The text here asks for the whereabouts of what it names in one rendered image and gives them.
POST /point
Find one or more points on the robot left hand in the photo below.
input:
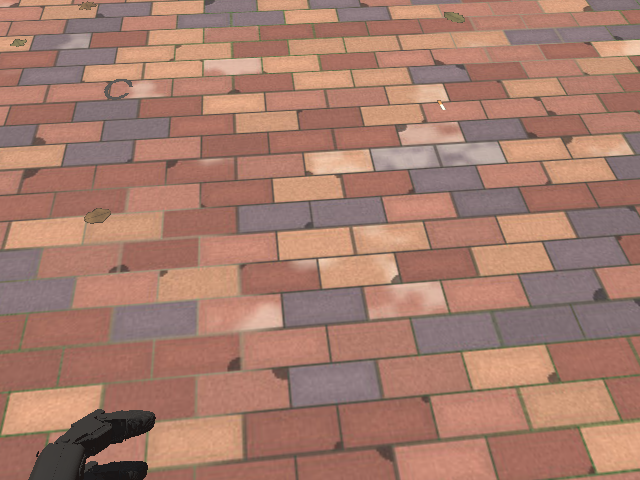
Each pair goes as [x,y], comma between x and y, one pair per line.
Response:
[66,458]

